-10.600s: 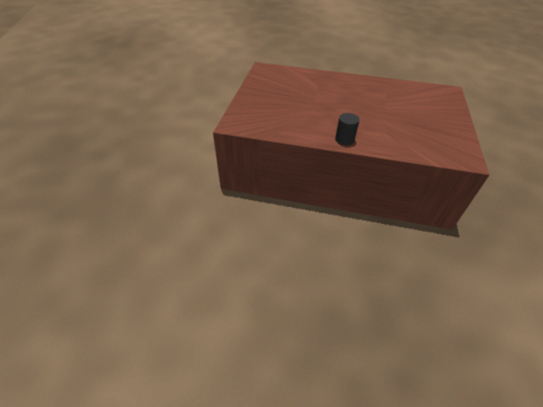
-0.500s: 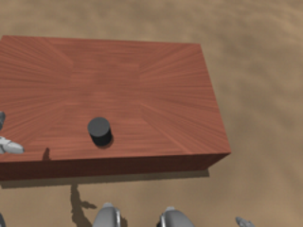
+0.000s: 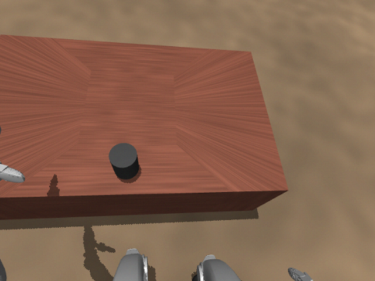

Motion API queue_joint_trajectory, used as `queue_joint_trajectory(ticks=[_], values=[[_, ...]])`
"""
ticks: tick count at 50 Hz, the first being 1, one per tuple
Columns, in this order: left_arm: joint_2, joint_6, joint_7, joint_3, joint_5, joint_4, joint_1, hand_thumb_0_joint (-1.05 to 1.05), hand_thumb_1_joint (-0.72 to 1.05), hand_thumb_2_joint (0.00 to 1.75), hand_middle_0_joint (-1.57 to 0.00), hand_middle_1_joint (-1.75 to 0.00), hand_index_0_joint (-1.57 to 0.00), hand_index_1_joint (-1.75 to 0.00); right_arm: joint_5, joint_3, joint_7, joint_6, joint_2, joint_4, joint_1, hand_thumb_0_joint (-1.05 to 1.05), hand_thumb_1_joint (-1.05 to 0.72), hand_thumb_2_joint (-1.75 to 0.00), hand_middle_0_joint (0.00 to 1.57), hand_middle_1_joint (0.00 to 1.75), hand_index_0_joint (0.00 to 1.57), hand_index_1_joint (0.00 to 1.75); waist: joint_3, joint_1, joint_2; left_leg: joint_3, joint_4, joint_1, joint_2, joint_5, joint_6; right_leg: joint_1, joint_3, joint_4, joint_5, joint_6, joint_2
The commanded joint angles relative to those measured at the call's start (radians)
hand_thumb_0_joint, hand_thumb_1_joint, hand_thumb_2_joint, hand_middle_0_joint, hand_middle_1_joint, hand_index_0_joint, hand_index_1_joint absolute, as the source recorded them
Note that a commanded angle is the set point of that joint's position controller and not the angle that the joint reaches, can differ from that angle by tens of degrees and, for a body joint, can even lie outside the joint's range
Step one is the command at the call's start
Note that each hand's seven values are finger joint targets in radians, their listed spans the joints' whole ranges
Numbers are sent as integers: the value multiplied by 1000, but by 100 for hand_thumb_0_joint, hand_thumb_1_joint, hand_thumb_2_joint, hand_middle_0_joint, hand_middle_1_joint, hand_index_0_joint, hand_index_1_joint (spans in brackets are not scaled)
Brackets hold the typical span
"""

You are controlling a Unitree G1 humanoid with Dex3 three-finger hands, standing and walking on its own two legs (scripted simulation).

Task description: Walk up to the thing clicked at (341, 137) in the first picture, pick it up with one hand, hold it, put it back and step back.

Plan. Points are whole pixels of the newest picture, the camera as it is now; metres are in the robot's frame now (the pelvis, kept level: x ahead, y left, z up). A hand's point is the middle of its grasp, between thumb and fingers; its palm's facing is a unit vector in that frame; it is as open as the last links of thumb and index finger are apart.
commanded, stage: go down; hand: left
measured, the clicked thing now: (125, 161) +0.49 +0.15 -0.28
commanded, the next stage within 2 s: none
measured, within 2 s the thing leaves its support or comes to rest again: neither
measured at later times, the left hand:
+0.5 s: hand (7, 134) +0.42 +0.34 +0.01, palm faces +0.14 -0.99 -0.07, open 17.3 cm
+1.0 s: hand (5, 124) +0.44 +0.35 +0.01, palm faces +0.14 -0.99 -0.05, open 17.2 cm
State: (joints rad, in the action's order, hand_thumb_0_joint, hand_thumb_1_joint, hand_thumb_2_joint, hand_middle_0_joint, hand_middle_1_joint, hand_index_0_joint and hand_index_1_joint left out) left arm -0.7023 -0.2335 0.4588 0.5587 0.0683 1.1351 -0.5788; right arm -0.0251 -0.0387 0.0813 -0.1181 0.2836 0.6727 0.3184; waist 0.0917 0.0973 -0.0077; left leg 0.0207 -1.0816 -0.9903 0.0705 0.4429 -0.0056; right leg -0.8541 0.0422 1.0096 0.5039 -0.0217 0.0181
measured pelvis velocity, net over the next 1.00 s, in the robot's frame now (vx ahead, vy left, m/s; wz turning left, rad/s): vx -0.01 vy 0.00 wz -0.01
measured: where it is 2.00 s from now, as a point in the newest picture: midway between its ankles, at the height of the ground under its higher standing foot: outside the picture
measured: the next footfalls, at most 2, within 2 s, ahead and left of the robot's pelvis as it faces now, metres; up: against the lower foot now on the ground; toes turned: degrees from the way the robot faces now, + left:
none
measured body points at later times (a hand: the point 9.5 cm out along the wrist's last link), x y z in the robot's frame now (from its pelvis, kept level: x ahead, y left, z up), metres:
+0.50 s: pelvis +0.00 +0.00 -0.02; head +0.14 +0.04 +0.41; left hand +0.41 +0.39 +0.01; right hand +0.04 -0.27 -0.11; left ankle +0.03 +0.11 -0.66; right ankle -0.01 -0.14 -0.66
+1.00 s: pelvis -0.01 +0.00 -0.02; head +0.15 +0.05 +0.40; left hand +0.43 +0.40 +0.02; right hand +0.05 -0.28 -0.12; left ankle +0.03 +0.11 -0.66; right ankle -0.01 -0.14 -0.66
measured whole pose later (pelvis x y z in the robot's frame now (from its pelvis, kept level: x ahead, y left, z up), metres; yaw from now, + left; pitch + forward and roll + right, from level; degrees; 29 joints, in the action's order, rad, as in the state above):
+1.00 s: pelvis -0.01 +0.00 -0.02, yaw +0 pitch +25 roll -5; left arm -0.84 -0.28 0.53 0.62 0.07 1.21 -0.76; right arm -0.04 -0.08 0.06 -0.10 0.30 0.65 0.32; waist 0.09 0.14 -0.01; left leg 0.05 -1.20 -1.16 0.08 0.47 0.00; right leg -1.01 0.06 1.12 0.54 -0.02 0.03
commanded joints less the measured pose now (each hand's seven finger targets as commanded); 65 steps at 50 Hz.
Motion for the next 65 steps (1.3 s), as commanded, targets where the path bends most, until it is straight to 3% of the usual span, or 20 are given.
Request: queue_joint_trajectory(ticks=[1, 6, 9, 16, 18, 23, 24, 25, 28, 30, 33, 37, 47, 53, 56, 58, 61, 62, 64, 65], values=[[-365, -77, 2, 57, 18, -148, -326, 0, -51, 6, -6, -2, -4, -3, -8, 73, 15, -29, 210, -50, 136, 0, -90, -90, 20, 30, 20, 30, 393, 11, 174, 37, 95, 464, -8, -343, -19, -27, 1, -109, -275, 46, 12], [-385, -91, 16, 51, 19, -185, -379, 0, -52, 6, -7, -2, -4, -4, -11, 70, 11, -25, 215, -56, 129, 0, -90, -90, 20, 30, 20, 30, 425, 4, 235, 47, 90, 470, -6, -323, -7, -67, 4, -88, -241, 52, 14], [-421, -92, 17, 79, 23, -172, -372, 0, -50, 7, -6, -2, -4, -4, -13, 59, 8, -20, 214, -51, 142, 0, -90, -90, 20, 30, 20, 30, 455, -2, 226, 47, 65, 469, -8, -393, -11, -52, 5, -79, -286, 49, 12], [-427, -99, 29, 94, 31, -154, -367, 0, -48, 9, -6, -3, -3, -5, -14, 57, 0, -15, 225, -56, 148, 0, -90, -90, 20, 30, 20, 30, 475, -2, 232, 66, 46, 482, 0, -463, -3, -92, 18, -43, -299, 53, 19], [-430, -99, 29, 92, 30, -145, -374, 0, -47, 9, -5, -2, -3, -4, -13, 50, -1, -12, 215, -58, 150, 0, -90, -90, 20, 30, 20, 30, 466, 6, 190, 51, 34, 430, -7, -422, -18, -54, 4, -55, -318, 46, 17], [-427, -102, 36, 90, 33, -128, -400, 0, -51, 8, -6, -3, -3, -5, -10, 57, -4, -13, 221, -63, 149, 0, -90, -90, 20, 30, 20, 30, 442, 20, 190, 52, 44, 383, -10, -305, -16, -74, 4, -51, -250, 50, 17], [-452, -106, 35, 101, 31, -147, -415, 0, -50, 7, -6, -3, -3, -5, -11, 54, -4, -14, 221, -64, 148, 0, -90, -90, 20, 30, 20, 30, 443, 12, 192, 53, 44, 366, -11, -287, -16, -72, 4, -49, -239, 50, 16], [-437, -108, 39, 91, 36, -145, -417, 0, -51, 6, -6, -3, -4, -4, -8, 57, -4, -14, 223, -68, 144, 0, -90, -90, 20, 30, 20, 30, 445, 14, 209, 55, 49, 393, -8, -291, -11, -90, 6, -44, -234, 53, 18], [-470, -110, 42, 103, 30, -155, -437, 0, -47, 7, -6, -3, -4, -4, -11, 52, -4, -9, 229, -58, 161, 0, -90, -90, 20, 30, 20, 30, 485, 14, 226, 65, 32, 433, -5, -361, -10, -110, 12, -33, -257, 53, 19], [-454, -111, 46, 93, 33, -151, -449, 0, -48, 8, -6, -3, -3, -5, -11, 52, -4, -12, 228, -62, 159, 0, -90, -90, 20, 30, 20, 30, 461, 22, 233, 65, 35, 424, -5, -338, -7, -123, 12, -32, -244, 54, 21], [-491, -109, 45, 118, 31, -133, -449, 0, -48, 8, -6, -4, -3, -5, -10, 46, -2, -9, 225, -59, 162, 0, -90, -90, 20, 30, 20, 30, 464, 18, 224, 59, 27, 392, -10, -305, -13, -106, 6, -37, -236, 53, 19], [-480, -107, 54, 95, 27, -140, -467, 0, -46, 8, -6, -3, -3, -5, -13, 43, -3, -10, 226, -65, 159, 0, -90, -90, 20, 30, 20, 30, 482, 24, 237, 53, 11, 399, -12, -340, -15, -104, 2, -33, -269, 50, 17], [-507, -104, 62, 110, 32, -125, -483, 0, -45, 9, -6, -3, -3, -5, -13, 33, -9, -5, 227, -63, 172, 0, -90, -90, 20, 30, 20, 30, 493, 30, 222, 61, -9, 391, -10, -396, -20, -100, 6, -21, -305, 46, 18], [-518, -111, 70, 110, 36, -137, -513, 0, -45, 8, -6, -4, -3, -6, -10, 35, -9, -4, 228, -65, 166, 0, -90, -90, 20, 30, 20, 30, 486, 29, 256, 62, 6, 385, -11, -319, -13, -127, 6, -21, -244, 53, 19], [-507, -106, 75, 101, 40, -134, -515, 0, -45, 8, -6, -4, -4, -6, -10, 35, -9, -5, 233, -62, 171, 0, -90, -90, 20, 30, 20, 30, 493, 35, 264, 72, 1, 422, -7, -373, -8, -148, 14, -17, -263, 53, 22], [-525, -104, 77, 119, 40, -126, -502, 0, -44, 9, -5, -4, -3, -5, -11, 29, -8, -2, 231, -58, 181, 0, -90, -90, 20, 30, 20, 30, 510, 33, 246, 72, -12, 422, -8, -421, -13, -125, 14, -16, -301, 49, 21], [-539, -104, 78, 127, 44, -137, -500, 0, -46, 9, -6, -4, -3, -6, -8, 28, -10, -3, 231, -61, 173, 0, -90, -90, 20, 30, 20, 30, 498, 18, 260, 73, -4, 418, -8, -416, -11, -134, 12, -10, -288, 52, 20], [-523, -105, 81, 111, 42, -141, -515, 0, -45, 9, -6, -5, -3, -6, -9, 31, -11, -2, 229, -63, 169, 0, -90, -90, 20, 30, 20, 30, 490, 30, 273, 76, 2, 417, -6, -394, -7, -152, 15, -9, -267, 55, 21], [-532, -104, 82, 122, 44, -134, -515, 0, -46, 9, -5, -4, -3, -6, -7, 29, -9, -2, 229, -61, 173, 0, -90, -90, 20, 30, 20, 30, 497, 34, 256, 77, 2, 420, -6, -382, -9, -144, 16, -15, -266, 52, 23], [-515, -105, 81, 110, 46, -143, -520, 0, -45, 9, -5, -4, -3, -6, -9, 26, -12, -3, 226, -62, 177, 0, -90, -90, 20, 30, 20, 30, 507, 33, 256, 75, -4, 435, -5, -416, -11, -139, 14, -14, -290, 50, 22]])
